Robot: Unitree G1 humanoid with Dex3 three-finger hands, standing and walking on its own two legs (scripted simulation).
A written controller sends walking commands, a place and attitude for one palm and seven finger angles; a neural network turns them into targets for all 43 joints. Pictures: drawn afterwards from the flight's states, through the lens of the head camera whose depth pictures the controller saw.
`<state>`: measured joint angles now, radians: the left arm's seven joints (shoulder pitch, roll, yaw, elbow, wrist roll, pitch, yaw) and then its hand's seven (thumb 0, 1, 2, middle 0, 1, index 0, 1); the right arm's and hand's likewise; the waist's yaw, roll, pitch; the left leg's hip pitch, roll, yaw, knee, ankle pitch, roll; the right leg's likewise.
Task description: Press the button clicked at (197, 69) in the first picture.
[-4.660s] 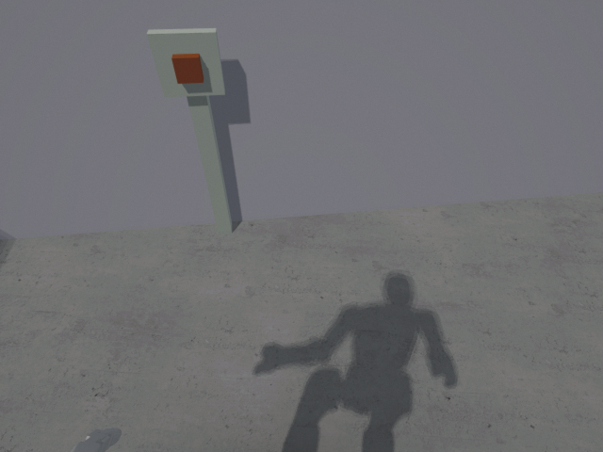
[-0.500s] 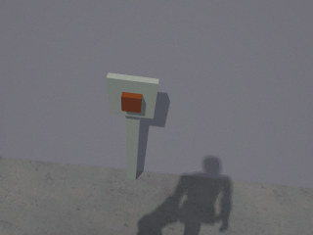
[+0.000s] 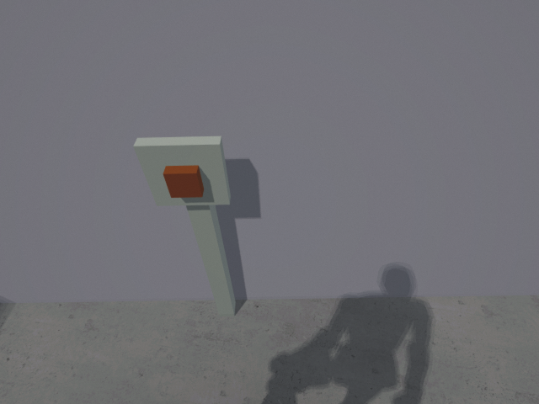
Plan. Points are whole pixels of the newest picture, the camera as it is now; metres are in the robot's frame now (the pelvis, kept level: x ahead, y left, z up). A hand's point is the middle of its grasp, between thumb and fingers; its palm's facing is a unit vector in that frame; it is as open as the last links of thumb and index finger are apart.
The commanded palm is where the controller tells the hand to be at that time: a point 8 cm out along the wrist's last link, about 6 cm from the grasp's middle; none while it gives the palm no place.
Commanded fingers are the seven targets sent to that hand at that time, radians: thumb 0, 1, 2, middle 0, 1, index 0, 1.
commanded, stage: come to a stop and stand still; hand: left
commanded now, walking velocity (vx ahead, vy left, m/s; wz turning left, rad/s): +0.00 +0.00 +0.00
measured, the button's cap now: (184, 180) +0.57 +0.21 -0.01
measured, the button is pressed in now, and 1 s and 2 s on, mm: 0 0 0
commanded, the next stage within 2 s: look again from close up in 0.28 s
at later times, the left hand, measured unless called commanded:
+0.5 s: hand out of the picture -0.03 +0.15 -0.18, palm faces +0.04 -0.99 -0.16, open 7.4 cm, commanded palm none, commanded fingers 0.00 0.90 0.90 -0.20 -0.30 -0.20 -0.30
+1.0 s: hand out of the picture +0.03 +0.22 -0.18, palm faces +0.00 -0.98 -0.21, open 7.4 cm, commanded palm none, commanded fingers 0.00 0.90 0.90 -0.20 -0.30 -0.20 -0.30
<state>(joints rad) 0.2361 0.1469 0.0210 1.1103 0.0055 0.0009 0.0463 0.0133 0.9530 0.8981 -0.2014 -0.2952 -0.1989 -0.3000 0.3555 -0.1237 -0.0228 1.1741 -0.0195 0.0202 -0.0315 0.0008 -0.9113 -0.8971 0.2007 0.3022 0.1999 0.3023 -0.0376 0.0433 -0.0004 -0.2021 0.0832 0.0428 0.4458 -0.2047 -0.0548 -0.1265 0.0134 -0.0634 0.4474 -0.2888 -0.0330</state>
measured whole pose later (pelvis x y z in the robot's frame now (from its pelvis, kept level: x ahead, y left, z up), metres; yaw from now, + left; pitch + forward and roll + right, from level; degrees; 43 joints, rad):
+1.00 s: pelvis +0.02 +0.04 +0.00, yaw -1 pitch +0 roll +0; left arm 0.28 0.17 -0.01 1.09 0.02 0.00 0.04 0.01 0.91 0.90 -0.20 -0.29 -0.20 -0.30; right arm 0.30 -0.15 0.02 1.10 -0.02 -0.01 -0.03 0.00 -0.92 -0.90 0.20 0.30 0.20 0.30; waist 0.00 -0.01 0.03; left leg -0.21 -0.02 0.09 0.50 -0.29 0.04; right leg -0.17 -0.05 -0.02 0.50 -0.33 0.03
